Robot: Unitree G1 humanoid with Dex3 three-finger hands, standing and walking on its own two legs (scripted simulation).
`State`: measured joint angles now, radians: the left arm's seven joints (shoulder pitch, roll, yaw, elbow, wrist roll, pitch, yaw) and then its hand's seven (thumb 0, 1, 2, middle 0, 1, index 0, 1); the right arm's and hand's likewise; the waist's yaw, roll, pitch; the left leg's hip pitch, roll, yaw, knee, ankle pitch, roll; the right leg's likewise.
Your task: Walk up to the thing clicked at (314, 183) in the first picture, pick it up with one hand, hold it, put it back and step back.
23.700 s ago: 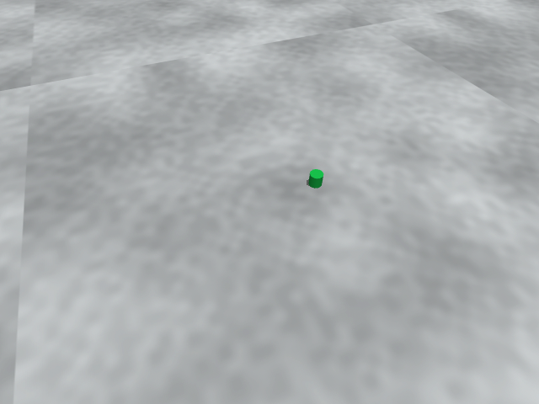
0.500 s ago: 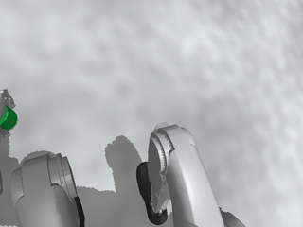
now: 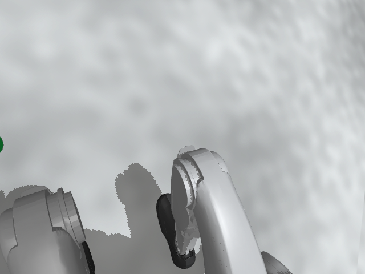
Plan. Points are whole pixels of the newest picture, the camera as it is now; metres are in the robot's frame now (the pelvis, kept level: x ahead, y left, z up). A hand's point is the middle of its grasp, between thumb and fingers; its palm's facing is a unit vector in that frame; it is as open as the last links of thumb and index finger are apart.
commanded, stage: open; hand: left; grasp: from above
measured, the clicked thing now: out of the picture +0.43 +0.31 -0.25
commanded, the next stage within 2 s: withdraw in 0.96 s
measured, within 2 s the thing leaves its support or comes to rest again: neither
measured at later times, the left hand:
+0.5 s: hand out of the picture +0.41 +0.30 -0.23, palm faces -0.43 -0.15 -0.89, open 12.4 cm
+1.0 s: hand out of the picture +0.41 +0.30 -0.23, palm faces -0.44 -0.15 -0.88, open 13.3 cm
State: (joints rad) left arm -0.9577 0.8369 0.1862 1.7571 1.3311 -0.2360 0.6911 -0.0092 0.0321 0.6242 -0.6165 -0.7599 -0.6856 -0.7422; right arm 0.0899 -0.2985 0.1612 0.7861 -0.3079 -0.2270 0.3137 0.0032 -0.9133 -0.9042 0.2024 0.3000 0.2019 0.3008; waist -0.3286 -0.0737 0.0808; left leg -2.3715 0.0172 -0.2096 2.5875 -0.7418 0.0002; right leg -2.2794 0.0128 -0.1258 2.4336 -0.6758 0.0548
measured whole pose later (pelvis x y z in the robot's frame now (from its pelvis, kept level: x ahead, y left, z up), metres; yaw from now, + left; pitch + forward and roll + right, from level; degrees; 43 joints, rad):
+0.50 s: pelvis +0.00 +0.00 +0.00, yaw -1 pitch +28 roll -13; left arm -0.96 0.85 0.17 1.76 1.33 -0.22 0.71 0.00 -0.27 0.85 -0.28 -0.92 -0.29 -0.90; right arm 0.09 -0.31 0.18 0.78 -0.31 -0.25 0.33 0.00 -0.90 -0.90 0.20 0.30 0.20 0.30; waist -0.34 -0.09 0.09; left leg -2.37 0.02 -0.22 2.59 -0.74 0.00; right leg -2.27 0.02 -0.14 2.42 -0.66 0.06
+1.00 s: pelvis +0.00 +0.00 +0.00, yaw -1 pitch +28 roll -12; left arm -0.96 0.86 0.16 1.77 1.32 -0.24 0.69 0.00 -0.43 1.02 -0.10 -1.12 -0.12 -1.10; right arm 0.08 -0.33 0.19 0.76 -0.31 -0.26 0.33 0.00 -0.90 -0.90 0.20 0.30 0.20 0.30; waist -0.34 -0.09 0.11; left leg -2.36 0.02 -0.23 2.58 -0.73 0.00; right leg -2.27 0.02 -0.14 2.42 -0.66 0.05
